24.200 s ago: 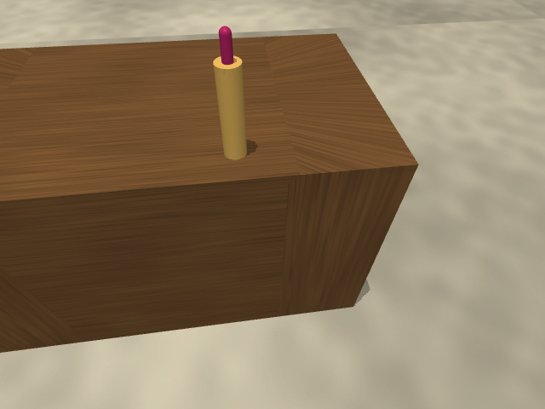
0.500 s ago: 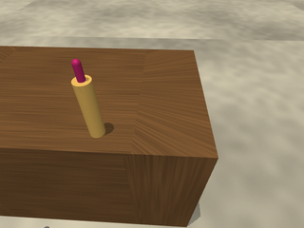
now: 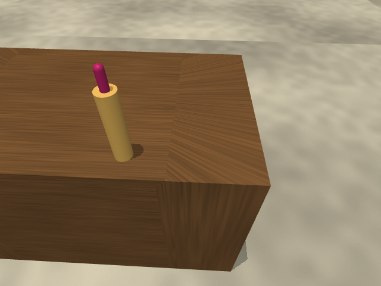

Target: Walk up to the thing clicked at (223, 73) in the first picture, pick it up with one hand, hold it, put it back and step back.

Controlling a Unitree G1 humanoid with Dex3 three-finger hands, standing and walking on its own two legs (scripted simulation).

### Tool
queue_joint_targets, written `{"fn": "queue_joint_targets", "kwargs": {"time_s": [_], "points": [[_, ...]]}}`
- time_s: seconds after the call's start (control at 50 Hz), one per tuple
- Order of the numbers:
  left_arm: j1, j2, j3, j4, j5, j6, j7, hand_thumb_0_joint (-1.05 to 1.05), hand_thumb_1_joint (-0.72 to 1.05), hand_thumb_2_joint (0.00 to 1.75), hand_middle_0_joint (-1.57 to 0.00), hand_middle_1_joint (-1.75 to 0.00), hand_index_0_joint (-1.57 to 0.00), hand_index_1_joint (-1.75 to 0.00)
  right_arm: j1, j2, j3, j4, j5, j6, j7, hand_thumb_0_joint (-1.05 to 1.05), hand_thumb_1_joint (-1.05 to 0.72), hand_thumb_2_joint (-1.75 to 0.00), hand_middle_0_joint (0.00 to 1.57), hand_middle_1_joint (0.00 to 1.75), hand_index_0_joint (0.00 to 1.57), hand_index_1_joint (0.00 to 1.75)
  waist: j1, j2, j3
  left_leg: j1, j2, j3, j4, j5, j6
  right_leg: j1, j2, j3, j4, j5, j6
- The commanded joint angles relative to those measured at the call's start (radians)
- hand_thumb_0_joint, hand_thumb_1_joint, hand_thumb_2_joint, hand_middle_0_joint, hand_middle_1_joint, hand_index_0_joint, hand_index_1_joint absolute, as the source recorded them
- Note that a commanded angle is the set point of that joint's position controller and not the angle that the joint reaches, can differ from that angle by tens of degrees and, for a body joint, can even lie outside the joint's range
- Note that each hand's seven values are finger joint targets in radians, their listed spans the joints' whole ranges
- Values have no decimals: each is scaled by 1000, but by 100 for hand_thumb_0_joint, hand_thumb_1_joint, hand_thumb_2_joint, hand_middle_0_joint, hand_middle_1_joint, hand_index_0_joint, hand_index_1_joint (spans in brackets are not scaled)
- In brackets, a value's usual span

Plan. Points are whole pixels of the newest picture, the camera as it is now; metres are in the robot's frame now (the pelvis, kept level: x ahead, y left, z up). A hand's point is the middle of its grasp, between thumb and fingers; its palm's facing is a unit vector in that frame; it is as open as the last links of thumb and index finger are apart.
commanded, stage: home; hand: left
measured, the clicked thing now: (112, 117) +0.46 +0.20 +0.11
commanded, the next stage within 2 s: stand in 0.96 s
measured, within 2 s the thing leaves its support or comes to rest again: neither
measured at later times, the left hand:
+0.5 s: hand out of the picture +0.09 +0.25 -0.15, palm faces -0.04 -0.93 -0.36, open 17.5 cm
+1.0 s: hand out of the picture +0.09 +0.25 -0.15, palm faces -0.05 -0.93 -0.35, open 17.5 cm
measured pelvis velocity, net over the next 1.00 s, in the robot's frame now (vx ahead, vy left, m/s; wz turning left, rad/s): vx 0.02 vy -0.01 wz -0.01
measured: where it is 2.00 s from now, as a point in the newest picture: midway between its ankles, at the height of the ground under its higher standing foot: outside the picture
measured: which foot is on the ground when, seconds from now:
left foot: down 0.00-1.00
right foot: down 0.00-1.00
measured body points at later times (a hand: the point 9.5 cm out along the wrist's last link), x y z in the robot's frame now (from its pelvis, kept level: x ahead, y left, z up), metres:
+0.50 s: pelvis +0.01 +0.00 +0.00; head +0.01 -0.01 +0.45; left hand +0.09 +0.30 -0.13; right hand +0.08 -0.30 -0.13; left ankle +0.02 +0.12 -0.75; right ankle +0.03 -0.13 -0.75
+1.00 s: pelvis +0.02 -0.01 +0.00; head +0.02 -0.01 +0.45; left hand +0.10 +0.29 -0.13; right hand +0.08 -0.31 -0.13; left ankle +0.02 +0.12 -0.75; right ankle +0.03 -0.13 -0.75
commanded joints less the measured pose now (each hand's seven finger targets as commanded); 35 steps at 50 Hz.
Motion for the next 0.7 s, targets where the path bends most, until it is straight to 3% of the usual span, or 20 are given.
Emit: {"fn": "queue_joint_targets", "kwargs": {"time_s": [0.0,0.22,0.3,0.4,0.68], "points": [[-50,222,47,-59,-1,-24,14,0,-59,4,-4,-5,-5,-5,-62,-215,-43,-61,3,-32,-20,0,-90,-90,20,30,20,30,4,13,-6,-28,102,-119,-93,-57,37,-13,-95,118,-90,-68,-37],[-78,213,42,-46,-4,-24,17,0,-58,4,-5,-5,-5,-5,-78,-215,-36,-46,12,-33,-26,0,-90,-90,20,30,20,30,-1,-9,-27,17,114,-106,-83,72,32,24,-107,111,-79,73,-35],[-86,210,42,-43,-5,-21,16,0,-57,5,-5,-5,-5,-5,-86,-215,-34,-39,11,-31,-27,0,-90,-90,20,30,20,30,0,2,-3,-7,110,-104,-98,28,28,23,-105,109,-90,44,-31],[-100,217,46,-46,-3,-24,18,0,-58,4,-5,-5,-5,-5,-97,-212,-37,-41,12,-31,-27,0,-90,-90,20,30,20,30,-4,-18,-36,38,115,-96,-89,72,25,31,-110,110,-87,96,-30],[-105,214,48,-41,-5,-23,17,0,-59,3,-4,-5,-5,-5,-116,-210,-37,-28,13,-30,-28,0,-90,-90,20,30,20,30,-3,-4,-34,43,117,-92,-94,62,19,33,-109,110,-99,86,-32]]}}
